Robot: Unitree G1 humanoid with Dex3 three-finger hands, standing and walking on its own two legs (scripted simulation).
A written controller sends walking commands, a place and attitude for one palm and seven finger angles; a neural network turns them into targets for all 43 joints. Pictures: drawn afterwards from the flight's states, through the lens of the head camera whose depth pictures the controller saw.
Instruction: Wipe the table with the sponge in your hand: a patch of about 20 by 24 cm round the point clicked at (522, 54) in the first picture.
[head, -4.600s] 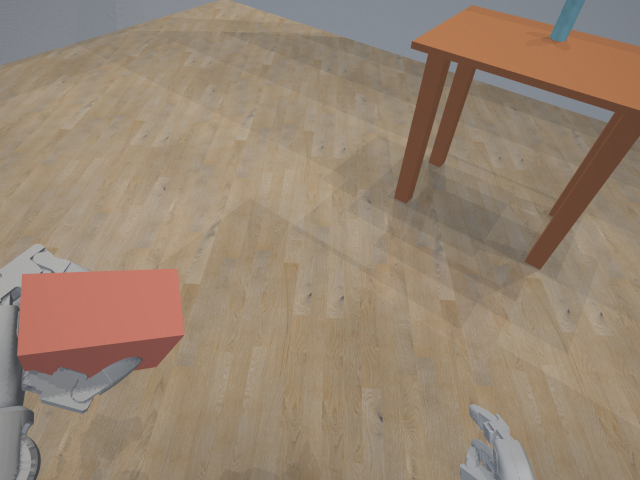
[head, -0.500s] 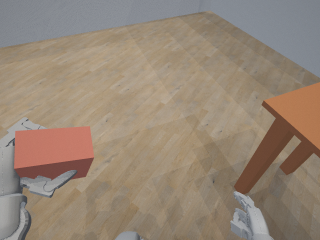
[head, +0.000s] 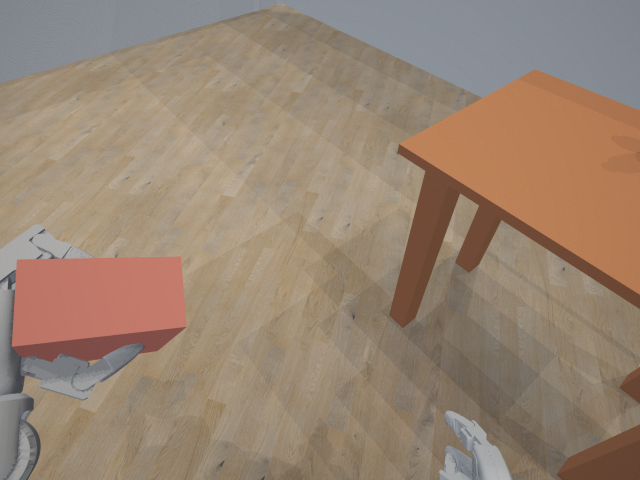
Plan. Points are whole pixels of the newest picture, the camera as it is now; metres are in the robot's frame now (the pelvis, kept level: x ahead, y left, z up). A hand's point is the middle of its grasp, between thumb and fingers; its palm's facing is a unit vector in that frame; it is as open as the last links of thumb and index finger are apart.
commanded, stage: turn to face it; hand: left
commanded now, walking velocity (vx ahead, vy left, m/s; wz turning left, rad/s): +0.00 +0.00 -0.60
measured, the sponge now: (124, 313) +0.22 +0.21 +0.16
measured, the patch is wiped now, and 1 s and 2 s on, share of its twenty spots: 0.00 0.00 0.00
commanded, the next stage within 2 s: none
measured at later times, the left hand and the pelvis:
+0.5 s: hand (197, 366) +0.17 +0.12 +0.18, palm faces +0.21 -0.88 -0.44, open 10.0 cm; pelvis -0.09 -0.06 +0.00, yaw -15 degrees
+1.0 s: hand (427, 468) +0.12 -0.05 +0.17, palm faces -0.17 -0.85 -0.51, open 10.0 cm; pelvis -0.20 -0.11 -0.01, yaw -33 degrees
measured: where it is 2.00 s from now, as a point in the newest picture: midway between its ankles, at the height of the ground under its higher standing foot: outside the picture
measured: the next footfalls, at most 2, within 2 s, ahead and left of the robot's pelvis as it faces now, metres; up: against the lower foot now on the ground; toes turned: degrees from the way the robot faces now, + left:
right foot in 0.06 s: +0.06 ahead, -0.13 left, +0.00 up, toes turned -8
left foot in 0.56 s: -0.05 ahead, +0.07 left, +0.00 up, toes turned -11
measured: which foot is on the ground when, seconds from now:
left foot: down 0.00-0.06, up 0.08-0.54, down 0.56-0.86, up 0.88-1.00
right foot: up 0.00-0.04, down 0.06-0.58, up 0.60-0.84, down 0.86-1.00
